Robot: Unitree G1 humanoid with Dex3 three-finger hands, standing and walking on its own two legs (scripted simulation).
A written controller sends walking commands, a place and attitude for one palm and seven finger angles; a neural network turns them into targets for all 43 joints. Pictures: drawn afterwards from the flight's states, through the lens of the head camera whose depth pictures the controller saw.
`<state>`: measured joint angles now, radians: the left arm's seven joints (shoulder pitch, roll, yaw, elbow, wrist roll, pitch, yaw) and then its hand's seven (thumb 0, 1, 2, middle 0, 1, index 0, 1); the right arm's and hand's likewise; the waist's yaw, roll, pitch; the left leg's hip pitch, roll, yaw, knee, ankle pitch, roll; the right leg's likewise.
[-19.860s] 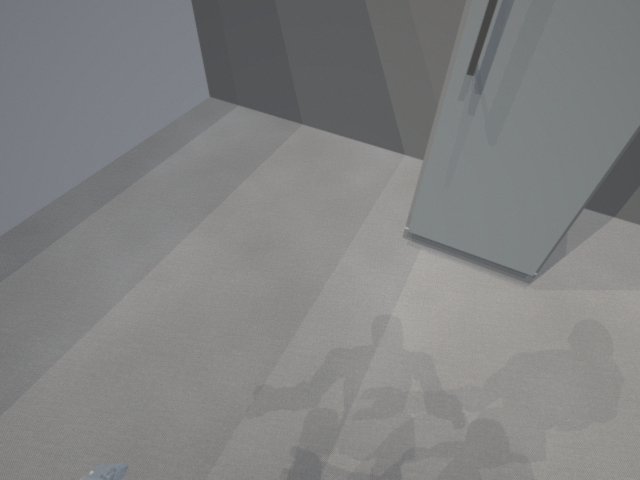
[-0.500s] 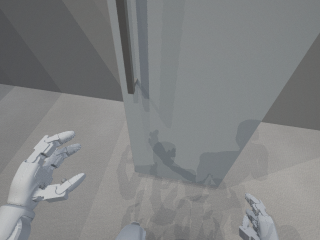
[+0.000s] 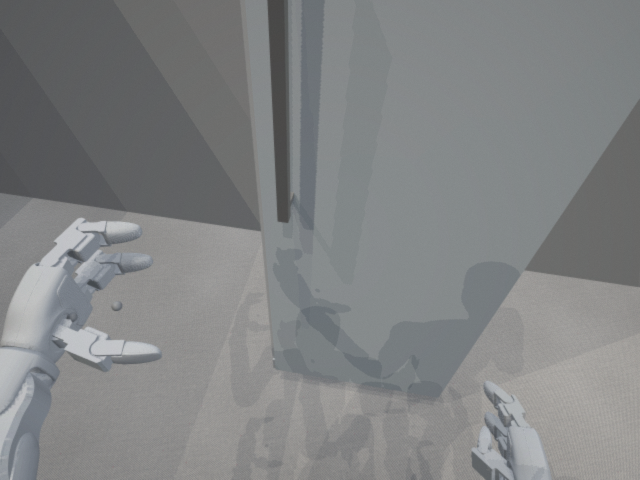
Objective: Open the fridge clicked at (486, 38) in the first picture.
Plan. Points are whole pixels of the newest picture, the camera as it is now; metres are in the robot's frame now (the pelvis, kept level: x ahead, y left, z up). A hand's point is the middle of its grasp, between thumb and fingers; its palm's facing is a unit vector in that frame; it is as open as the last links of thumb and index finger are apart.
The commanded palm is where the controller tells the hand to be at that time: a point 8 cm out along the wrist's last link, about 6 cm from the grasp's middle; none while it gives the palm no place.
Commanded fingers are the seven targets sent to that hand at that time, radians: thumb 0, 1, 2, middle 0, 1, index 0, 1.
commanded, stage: raise the hand to about handle height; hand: left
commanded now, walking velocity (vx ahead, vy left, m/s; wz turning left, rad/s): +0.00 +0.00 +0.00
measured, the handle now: (283, 69) +0.52 +0.13 +0.27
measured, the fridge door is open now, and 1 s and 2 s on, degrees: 0 0 0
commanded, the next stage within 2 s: move the hooked fingers beside the handle in 0.94 s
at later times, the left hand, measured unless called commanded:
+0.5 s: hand (66, 217) +0.26 +0.27 +0.24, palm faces +0.10 -0.99 -0.11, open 14.0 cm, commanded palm +0.22 +0.31 +0.24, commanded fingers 0.00 -0.50 0.30 -0.30 -1.20 -0.30 -1.20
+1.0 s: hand (126, 205) +0.30 +0.24 +0.22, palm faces +0.06 -1.00 -0.07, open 14.0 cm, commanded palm +0.26 +0.29 +0.24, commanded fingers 0.00 -0.50 0.30 -0.30 -1.20 -0.30 -1.20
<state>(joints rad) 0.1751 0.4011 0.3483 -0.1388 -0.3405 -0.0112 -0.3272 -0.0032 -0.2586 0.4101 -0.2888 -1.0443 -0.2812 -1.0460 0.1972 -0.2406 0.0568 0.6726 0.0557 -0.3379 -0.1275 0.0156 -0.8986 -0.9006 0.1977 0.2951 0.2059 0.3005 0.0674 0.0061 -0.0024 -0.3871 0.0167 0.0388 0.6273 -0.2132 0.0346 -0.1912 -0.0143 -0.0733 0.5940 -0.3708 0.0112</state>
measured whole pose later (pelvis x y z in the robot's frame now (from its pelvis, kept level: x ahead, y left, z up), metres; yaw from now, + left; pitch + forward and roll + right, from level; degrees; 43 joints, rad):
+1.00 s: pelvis +0.02 -0.03 +0.01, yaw -1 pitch -3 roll +0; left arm -0.18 0.51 0.45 0.04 -0.34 0.35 -0.41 -0.01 -0.50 0.30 -0.31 -1.20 -0.30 -1.20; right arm 0.17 -0.27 0.07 0.66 0.10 -0.20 -0.12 0.01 -0.90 -0.90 0.20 0.30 0.21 0.30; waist 0.07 0.04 -0.03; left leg -0.27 0.03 0.04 0.50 -0.18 0.00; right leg -0.08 0.01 -0.07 0.48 -0.34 -0.02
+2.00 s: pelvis +0.01 -0.03 +0.01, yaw -1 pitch -1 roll -1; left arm -0.54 0.52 0.37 0.50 -0.24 0.27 -0.31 -0.01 -0.50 0.30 -0.30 -1.20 -0.30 -1.20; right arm 0.24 -0.28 0.05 0.71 0.10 -0.14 -0.13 0.01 -0.90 -0.90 0.20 0.30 0.21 0.30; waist -0.01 0.03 -0.04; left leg -0.32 0.04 0.04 0.49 -0.16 0.00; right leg -0.15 0.02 -0.06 0.48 -0.32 -0.02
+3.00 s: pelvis +0.03 -0.02 +0.01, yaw -2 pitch +3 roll -1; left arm -0.76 0.53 0.35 0.79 -0.18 0.17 -0.26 -0.01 -0.50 0.31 -0.30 -1.20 -0.30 -1.20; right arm 0.31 -0.28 0.02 0.70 0.09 -0.07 -0.11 0.01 -0.90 -0.90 0.20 0.30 0.21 0.30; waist -0.06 0.02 -0.07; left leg -0.39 0.05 0.06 0.53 -0.20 0.00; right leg -0.22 0.02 -0.04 0.50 -0.35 -0.02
